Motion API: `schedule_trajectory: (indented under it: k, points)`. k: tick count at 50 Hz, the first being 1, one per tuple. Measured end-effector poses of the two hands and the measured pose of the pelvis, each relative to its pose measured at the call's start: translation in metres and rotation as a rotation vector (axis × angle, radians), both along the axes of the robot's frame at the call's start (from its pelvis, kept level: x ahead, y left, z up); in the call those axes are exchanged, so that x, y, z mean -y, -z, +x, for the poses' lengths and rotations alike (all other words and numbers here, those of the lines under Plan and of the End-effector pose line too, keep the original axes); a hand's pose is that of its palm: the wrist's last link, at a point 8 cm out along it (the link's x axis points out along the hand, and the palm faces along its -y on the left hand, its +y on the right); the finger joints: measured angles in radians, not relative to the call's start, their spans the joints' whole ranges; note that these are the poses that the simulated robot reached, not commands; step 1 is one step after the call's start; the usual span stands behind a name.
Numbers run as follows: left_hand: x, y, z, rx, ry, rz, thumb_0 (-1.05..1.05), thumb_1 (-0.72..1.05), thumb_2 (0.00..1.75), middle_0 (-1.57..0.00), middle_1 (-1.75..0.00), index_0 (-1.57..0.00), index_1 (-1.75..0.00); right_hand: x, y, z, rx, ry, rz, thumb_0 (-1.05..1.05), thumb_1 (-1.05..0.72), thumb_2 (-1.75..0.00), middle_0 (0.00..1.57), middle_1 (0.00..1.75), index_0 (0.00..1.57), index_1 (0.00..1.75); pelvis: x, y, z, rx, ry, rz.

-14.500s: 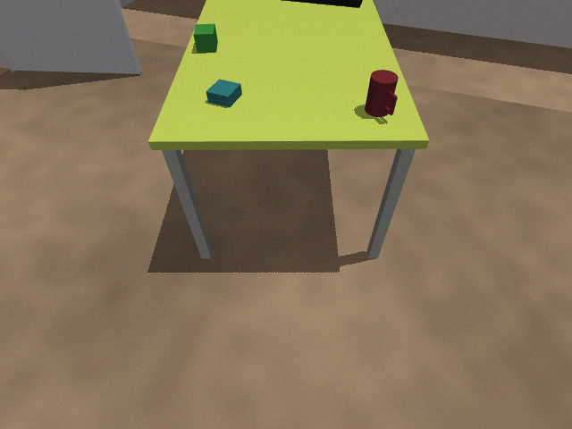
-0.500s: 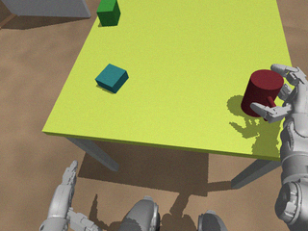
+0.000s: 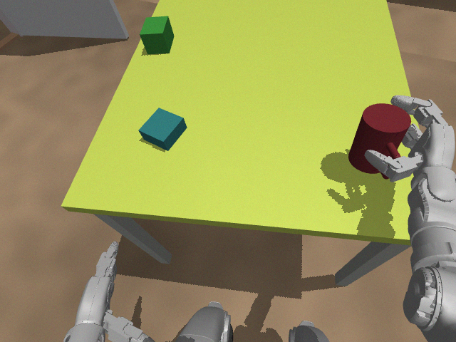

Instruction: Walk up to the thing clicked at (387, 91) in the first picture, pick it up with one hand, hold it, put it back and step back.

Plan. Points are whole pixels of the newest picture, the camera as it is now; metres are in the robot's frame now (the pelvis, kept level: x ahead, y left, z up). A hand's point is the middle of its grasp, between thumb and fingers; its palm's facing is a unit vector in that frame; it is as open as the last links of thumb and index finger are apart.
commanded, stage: lift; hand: right
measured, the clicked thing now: (380, 146) +0.47 -0.20 +0.02
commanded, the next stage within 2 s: hold in 1.40 s
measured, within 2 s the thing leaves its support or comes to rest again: neither
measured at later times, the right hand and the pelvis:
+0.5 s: hand (405, 138) +0.42 -0.20 +0.10, palm faces +0.17 +0.99 -0.01, open 12.6 cm; pelvis +0.00 +0.00 +0.02, yaw +0 degrees
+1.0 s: hand (408, 143) +0.37 -0.17 +0.17, palm faces +0.16 +0.99 -0.01, open 12.6 cm; pelvis +0.00 +0.01 +0.04, yaw +0 degrees
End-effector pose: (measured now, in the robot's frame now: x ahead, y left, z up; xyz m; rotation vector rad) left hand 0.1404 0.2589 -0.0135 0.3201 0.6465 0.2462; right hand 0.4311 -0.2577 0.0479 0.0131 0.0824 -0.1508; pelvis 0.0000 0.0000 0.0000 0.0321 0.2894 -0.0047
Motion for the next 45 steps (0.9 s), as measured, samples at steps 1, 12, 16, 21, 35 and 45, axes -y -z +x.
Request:
schedule_trajectory:
  k: [1, 12, 16, 21, 35, 45]
  points:
    - [0.001, 0.002, -0.001, -0.008, -0.002, -0.006, -0.01, -0.54, 0.06, -0.06, -0.05, -0.05, -0.06, 0.0, 0.001, -0.001, -0.006, 0.001, 0.007, 0.01, 0.61, -1.26, 0.47, 0.83, 0.45, 0.84, 0.0, 0.0, 0.0, 0.001, 0.001, 0.0]
    - [-0.003, -0.001, -0.006, -0.01, -0.026, -0.004, -0.01, -0.53, 0.05, -0.06, -0.06, -0.05, -0.05, 0.0, -0.015, -0.008, 0.02, 0.018, -0.004, 0.01, 0.61, -1.28, 0.47, 0.84, 0.44, 0.85, 0.003, -0.007, 0.001, 0.027, -0.004, -0.002]
    - [-0.001, -0.003, -0.003, -0.005, -0.027, -0.015, -0.01, -0.53, 0.05, -0.06, -0.05, -0.05, -0.05, -0.002, -0.025, -0.015, 0.029, 0.014, -0.025, 0.01, 0.61, -1.28, 0.47, 0.84, 0.44, 0.85, 0.004, -0.011, 0.002, 0.042, -0.009, -0.002]
    - [0.008, 0.003, -0.001, -0.017, -0.027, -0.062, -0.01, -0.53, 0.05, -0.05, -0.05, -0.05, -0.05, -0.006, -0.04, -0.027, 0.041, 0.014, -0.026, 0.01, 0.61, -1.28, 0.47, 0.83, 0.45, 0.85, 0.004, -0.017, 0.003, 0.07, -0.008, -0.006]
    - [0.001, -0.001, 0.006, 0.022, -0.05, -0.093, -0.01, -0.52, 0.05, -0.05, -0.05, -0.05, -0.05, -0.02, -0.091, -0.062, 0.083, 0.02, -0.032, 0.01, 0.61, -1.27, 0.47, 0.84, 0.45, 0.84, 0.001, -0.034, 0.003, 0.18, -0.001, -0.021]
    - [-0.003, 0.0, 0.002, 0.031, -0.066, -0.121, -0.01, -0.52, 0.05, -0.05, -0.05, -0.04, -0.05, -0.035, -0.109, -0.086, 0.086, 0.01, -0.033, 0.01, 0.61, -1.28, 0.47, 0.84, 0.44, 0.85, -0.006, -0.042, -0.001, 0.239, -0.003, -0.029]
